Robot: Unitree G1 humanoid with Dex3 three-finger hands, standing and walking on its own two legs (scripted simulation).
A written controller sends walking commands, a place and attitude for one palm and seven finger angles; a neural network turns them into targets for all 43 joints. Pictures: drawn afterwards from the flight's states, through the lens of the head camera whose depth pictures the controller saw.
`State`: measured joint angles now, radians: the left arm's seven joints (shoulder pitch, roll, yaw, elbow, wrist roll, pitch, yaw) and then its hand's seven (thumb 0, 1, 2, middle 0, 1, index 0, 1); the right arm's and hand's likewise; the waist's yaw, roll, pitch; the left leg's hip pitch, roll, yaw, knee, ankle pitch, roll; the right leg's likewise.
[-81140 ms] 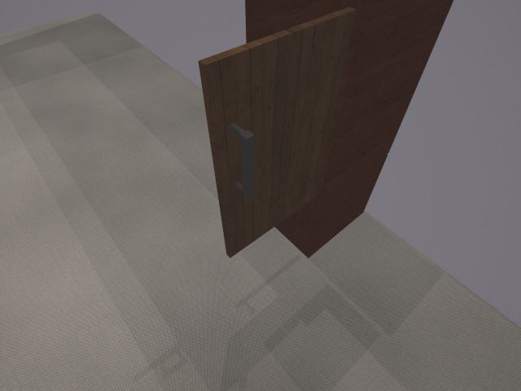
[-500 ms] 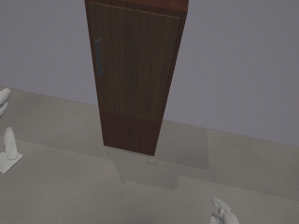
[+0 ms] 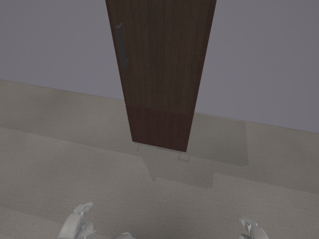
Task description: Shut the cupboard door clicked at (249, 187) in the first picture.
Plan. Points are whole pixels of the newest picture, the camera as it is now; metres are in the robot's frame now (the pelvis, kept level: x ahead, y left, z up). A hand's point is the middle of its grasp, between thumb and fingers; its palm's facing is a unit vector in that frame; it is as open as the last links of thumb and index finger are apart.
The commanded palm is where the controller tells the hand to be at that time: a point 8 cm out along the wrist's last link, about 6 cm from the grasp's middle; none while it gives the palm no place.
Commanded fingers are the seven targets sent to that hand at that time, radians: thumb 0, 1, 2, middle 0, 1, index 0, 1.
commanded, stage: let the arm hang, fingers relaxed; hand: left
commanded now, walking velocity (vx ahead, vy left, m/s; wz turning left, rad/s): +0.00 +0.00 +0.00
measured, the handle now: (123, 46) +0.82 +0.15 +0.06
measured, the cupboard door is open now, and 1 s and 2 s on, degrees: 0 0 0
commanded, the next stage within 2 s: look to check the result in 0.90 s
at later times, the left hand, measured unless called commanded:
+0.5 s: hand out of the picture -0.01 +0.19 -0.14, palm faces +0.05 -0.98 -0.18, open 7.3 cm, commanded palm none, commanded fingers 0.00 0.90 0.90 -0.20 -0.30 -0.20 -0.30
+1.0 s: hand out of the picture -0.05 +0.18 -0.14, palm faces +0.04 -0.99 -0.15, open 7.4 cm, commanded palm none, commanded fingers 0.00 0.90 0.90 -0.20 -0.30 -0.20 -0.30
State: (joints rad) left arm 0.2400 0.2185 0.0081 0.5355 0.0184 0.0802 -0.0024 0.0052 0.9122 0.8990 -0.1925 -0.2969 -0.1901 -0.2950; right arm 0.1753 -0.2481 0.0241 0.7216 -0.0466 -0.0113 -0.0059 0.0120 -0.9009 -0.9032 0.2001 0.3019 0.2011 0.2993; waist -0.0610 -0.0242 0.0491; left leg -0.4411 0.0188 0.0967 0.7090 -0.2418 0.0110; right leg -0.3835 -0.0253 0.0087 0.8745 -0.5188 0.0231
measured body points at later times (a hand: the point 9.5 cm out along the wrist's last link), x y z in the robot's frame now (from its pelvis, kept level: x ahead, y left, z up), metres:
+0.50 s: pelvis +0.00 +0.01 +0.04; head -0.02 +0.02 +0.49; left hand -0.02 +0.24 -0.13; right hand +0.02 -0.21 -0.12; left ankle +0.03 +0.11 -0.71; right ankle +0.01 -0.10 -0.71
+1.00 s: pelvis -0.01 +0.03 +0.04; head -0.01 +0.04 +0.48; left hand -0.05 +0.24 -0.13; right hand -0.04 -0.18 -0.13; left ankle +0.03 +0.11 -0.71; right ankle +0.01 -0.10 -0.71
